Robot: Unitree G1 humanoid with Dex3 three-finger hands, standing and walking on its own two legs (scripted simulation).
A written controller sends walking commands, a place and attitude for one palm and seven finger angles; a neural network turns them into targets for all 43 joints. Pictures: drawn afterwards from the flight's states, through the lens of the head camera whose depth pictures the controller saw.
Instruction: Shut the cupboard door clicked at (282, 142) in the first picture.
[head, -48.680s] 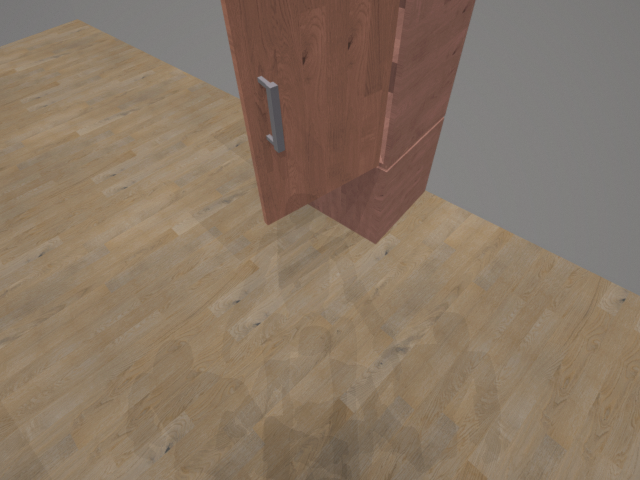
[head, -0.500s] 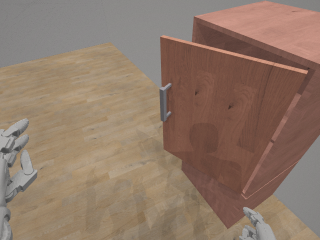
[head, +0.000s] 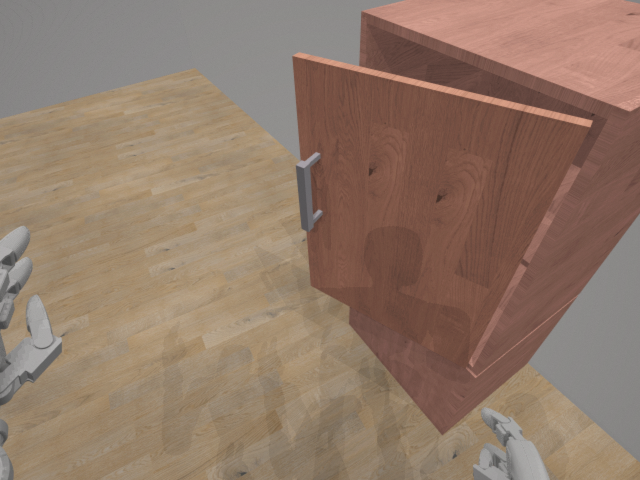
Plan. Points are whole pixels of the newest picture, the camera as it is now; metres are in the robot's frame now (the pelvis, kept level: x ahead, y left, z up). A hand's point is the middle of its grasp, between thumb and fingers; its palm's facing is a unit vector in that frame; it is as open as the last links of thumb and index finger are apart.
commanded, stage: step back with the hand held close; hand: left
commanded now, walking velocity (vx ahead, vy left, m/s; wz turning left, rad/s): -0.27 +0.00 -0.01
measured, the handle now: (311, 193) +0.62 +0.08 +0.01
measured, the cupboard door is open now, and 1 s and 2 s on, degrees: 22 22 22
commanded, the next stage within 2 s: stop stepping back and stand still in 1.30 s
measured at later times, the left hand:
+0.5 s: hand (43, 392) +0.16 +0.26 +0.15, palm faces +0.40 -0.79 -0.47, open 7.4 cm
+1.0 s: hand (29, 457) +0.11 +0.24 +0.15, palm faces +0.38 -0.83 -0.41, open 7.4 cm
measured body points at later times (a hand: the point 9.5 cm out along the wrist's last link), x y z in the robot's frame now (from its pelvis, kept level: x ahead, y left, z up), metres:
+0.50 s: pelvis -0.05 +0.00 -0.02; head -0.05 +0.00 +0.43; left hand +0.13 +0.30 +0.17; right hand +0.11 -0.25 -0.10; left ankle -0.02 +0.05 -0.74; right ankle +0.01 -0.10 -0.74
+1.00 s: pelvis -0.12 -0.01 -0.01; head -0.09 +0.01 +0.43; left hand +0.08 +0.29 +0.17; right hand +0.07 -0.23 -0.09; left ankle -0.02 +0.06 -0.74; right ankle -0.10 -0.13 -0.74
